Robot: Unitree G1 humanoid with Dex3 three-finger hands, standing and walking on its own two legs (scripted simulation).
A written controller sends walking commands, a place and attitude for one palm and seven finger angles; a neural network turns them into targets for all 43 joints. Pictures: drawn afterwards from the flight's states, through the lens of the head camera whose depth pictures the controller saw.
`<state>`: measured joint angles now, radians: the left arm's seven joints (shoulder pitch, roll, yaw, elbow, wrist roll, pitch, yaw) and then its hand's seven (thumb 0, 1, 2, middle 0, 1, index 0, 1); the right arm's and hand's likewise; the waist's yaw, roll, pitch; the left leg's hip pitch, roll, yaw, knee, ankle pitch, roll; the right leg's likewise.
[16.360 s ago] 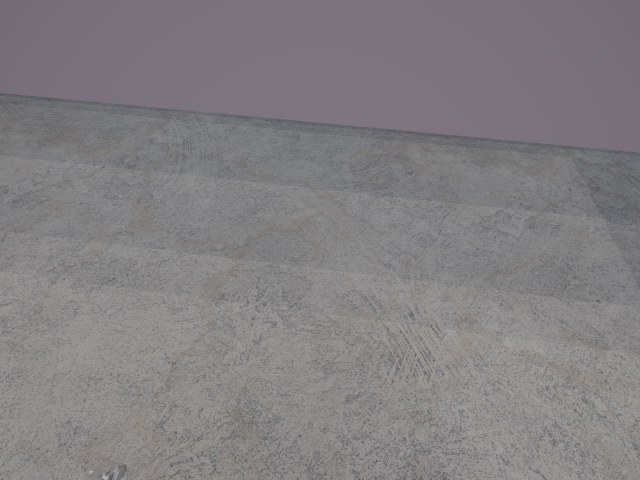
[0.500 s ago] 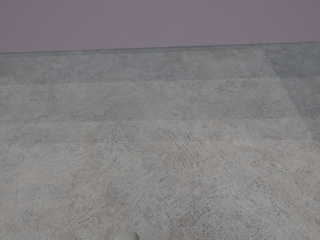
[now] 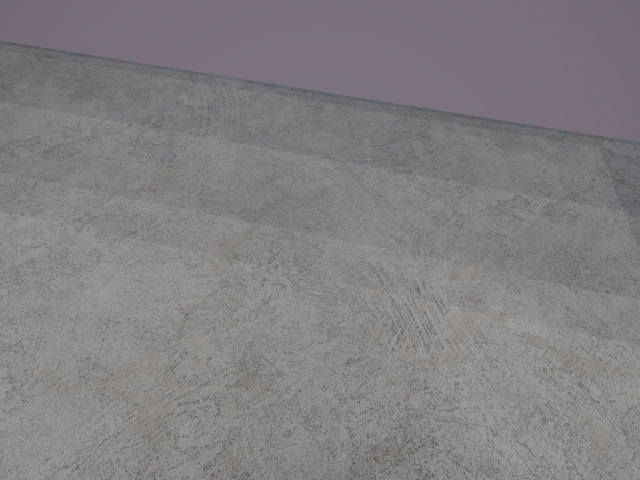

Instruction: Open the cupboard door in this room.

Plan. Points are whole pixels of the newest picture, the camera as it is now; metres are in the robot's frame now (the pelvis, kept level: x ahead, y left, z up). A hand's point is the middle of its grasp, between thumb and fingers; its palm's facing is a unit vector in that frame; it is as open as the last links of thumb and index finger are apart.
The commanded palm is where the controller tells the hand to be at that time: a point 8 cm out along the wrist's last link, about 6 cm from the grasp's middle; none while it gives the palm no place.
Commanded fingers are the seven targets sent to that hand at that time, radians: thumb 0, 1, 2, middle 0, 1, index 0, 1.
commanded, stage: turn or walk to find it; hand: left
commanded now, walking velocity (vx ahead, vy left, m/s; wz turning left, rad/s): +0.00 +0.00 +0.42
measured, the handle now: out of the picture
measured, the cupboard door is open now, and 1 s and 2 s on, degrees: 0 0 0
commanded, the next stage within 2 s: stand and wait in 0.28 s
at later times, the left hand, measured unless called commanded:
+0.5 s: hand out of the picture -0.02 +0.14 -0.16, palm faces +0.19 -0.95 -0.26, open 7.3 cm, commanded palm none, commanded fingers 0.00 0.90 0.90 -0.20 -0.30 -0.20 -0.30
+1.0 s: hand out of the picture +0.01 +0.14 -0.17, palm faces -0.01 -0.96 -0.28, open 7.4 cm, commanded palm none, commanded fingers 0.00 0.90 0.90 -0.20 -0.30 -0.20 -0.30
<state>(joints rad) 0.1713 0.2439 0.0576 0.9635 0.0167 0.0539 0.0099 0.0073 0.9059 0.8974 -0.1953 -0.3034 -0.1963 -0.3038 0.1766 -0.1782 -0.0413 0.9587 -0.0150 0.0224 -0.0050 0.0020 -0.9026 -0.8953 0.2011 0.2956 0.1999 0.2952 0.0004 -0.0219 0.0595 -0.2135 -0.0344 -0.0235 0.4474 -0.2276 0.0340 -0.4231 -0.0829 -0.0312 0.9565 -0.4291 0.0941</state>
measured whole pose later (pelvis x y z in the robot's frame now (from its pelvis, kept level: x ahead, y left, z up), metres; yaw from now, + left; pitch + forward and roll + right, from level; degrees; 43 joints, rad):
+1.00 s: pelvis -0.07 -0.07 -0.02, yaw -4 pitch -2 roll +0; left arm 0.19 0.20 0.07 0.97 0.03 0.02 -0.01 0.01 0.91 0.90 -0.20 -0.30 -0.20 -0.30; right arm 0.15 -0.23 -0.08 1.00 -0.01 0.06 -0.03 0.00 -0.91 -0.90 0.20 0.30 0.20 0.30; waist 0.02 0.05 0.11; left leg -0.34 0.12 0.07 0.95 -0.52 -0.05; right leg -0.32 -0.02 -0.10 0.68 -0.33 -0.05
